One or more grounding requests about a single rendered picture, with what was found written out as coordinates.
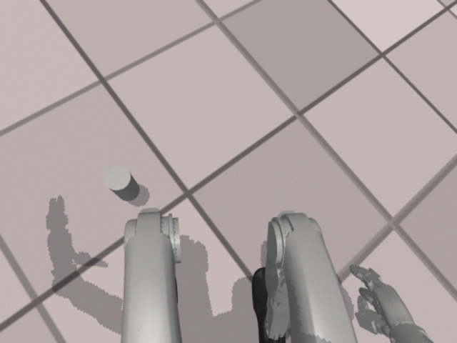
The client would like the right robot arm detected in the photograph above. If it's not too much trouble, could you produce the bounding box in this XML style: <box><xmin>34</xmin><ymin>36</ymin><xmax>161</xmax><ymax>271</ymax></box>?
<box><xmin>389</xmin><ymin>324</ymin><xmax>434</xmax><ymax>343</ymax></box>

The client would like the right robot foot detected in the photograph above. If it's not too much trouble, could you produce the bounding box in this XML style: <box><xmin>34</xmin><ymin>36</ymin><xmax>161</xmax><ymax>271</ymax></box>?
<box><xmin>252</xmin><ymin>267</ymin><xmax>286</xmax><ymax>343</ymax></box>

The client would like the can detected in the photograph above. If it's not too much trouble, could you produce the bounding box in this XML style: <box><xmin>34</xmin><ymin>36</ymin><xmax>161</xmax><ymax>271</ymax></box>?
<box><xmin>104</xmin><ymin>166</ymin><xmax>140</xmax><ymax>201</ymax></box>

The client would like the right robot hand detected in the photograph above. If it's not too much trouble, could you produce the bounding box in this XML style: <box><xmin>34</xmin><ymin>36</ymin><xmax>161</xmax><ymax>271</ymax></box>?
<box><xmin>350</xmin><ymin>265</ymin><xmax>415</xmax><ymax>338</ymax></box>

